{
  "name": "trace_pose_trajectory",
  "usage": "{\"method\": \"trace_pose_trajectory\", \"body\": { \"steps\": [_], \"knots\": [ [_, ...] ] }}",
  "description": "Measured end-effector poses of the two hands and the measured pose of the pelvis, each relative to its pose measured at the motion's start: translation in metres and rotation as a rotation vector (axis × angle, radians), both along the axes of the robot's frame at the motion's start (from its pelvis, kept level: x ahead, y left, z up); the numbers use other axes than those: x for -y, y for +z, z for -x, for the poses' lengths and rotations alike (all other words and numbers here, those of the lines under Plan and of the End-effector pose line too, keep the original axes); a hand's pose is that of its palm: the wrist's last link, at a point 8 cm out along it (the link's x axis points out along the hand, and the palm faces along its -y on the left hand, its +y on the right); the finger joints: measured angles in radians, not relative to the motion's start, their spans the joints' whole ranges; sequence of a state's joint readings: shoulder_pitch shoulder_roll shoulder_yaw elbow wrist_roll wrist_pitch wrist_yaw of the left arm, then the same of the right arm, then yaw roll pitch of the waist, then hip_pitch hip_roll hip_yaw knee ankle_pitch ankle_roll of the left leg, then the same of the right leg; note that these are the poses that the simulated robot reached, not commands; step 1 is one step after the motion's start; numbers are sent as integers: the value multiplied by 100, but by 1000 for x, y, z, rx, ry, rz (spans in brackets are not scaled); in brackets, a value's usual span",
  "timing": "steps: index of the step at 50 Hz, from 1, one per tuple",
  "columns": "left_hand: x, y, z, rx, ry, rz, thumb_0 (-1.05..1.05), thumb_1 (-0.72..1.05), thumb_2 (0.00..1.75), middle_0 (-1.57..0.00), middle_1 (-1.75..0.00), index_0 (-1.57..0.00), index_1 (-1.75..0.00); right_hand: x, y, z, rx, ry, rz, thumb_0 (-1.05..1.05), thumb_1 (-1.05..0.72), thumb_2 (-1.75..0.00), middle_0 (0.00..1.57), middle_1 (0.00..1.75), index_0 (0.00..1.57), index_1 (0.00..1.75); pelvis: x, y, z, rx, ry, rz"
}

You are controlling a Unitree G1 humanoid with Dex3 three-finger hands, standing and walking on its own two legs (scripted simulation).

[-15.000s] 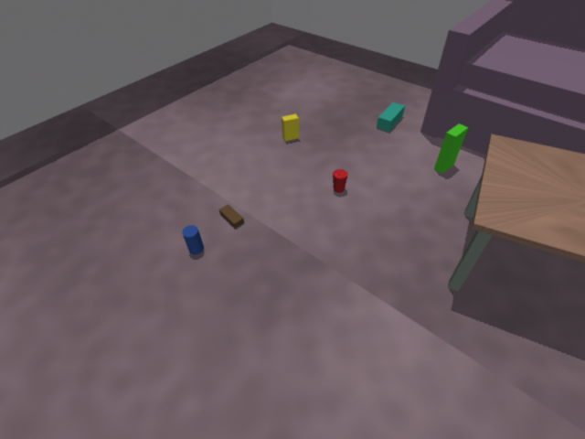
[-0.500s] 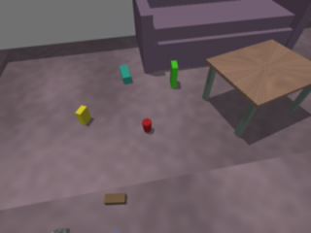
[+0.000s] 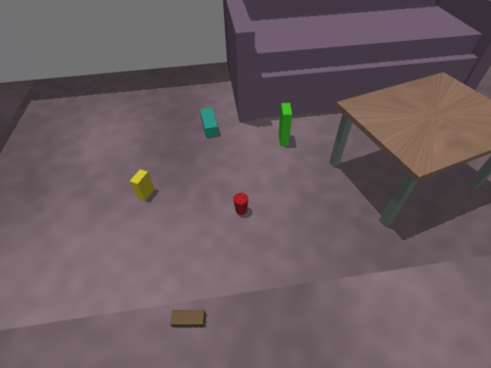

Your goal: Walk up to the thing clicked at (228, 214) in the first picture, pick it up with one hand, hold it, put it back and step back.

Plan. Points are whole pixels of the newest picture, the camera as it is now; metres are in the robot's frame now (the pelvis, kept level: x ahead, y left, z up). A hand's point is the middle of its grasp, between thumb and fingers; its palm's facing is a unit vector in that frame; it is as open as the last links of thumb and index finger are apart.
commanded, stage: stand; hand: left
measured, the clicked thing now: (188, 318) +0.43 +0.27 -0.76
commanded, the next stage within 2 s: none
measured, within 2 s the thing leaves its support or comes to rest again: neither
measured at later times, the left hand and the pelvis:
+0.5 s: hand out of the picture +0.09 +0.25 -0.15, palm faces -0.03 -0.94 -0.34, open 7.3 cm; pelvis +0.01 +0.00 +0.00, yaw +0 degrees
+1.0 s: hand out of the picture +0.09 +0.25 -0.15, palm faces -0.03 -0.94 -0.34, open 7.3 cm; pelvis +0.01 +0.00 +0.00, yaw +0 degrees
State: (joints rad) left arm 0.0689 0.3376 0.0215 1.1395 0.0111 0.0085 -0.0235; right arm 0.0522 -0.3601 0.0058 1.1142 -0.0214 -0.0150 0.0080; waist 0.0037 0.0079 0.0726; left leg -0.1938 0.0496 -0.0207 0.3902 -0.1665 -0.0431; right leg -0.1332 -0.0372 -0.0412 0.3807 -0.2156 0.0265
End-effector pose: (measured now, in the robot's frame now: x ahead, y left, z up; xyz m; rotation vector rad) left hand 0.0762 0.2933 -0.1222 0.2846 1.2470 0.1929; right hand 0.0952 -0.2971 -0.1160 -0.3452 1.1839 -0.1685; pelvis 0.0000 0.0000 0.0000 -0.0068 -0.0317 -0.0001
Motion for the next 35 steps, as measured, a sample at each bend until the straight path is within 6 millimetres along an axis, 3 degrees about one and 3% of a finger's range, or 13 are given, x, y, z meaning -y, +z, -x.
{"method": "trace_pose_trajectory", "body": {
  "steps": [12, 35],
  "knots": [
    [-4, 6, -2, -1, -7, -22, 1, 91, 90, -20, -30, -21, -30, -4, -5, 6, -26, -17, -25, 0, -90, -90, 20, 30, 20, 30, 0, 2, -6, 6, -3, -6],
    [2, 8, -12, 16, -28, -25, 1, 91, 90, -20, -30, -21, -30, 6, -3, 15, -46, -41, -12, 0, -90, -90, 20, 30, 20, 30, 4, 3, -10, 6, -3, -6]
  ]
}}
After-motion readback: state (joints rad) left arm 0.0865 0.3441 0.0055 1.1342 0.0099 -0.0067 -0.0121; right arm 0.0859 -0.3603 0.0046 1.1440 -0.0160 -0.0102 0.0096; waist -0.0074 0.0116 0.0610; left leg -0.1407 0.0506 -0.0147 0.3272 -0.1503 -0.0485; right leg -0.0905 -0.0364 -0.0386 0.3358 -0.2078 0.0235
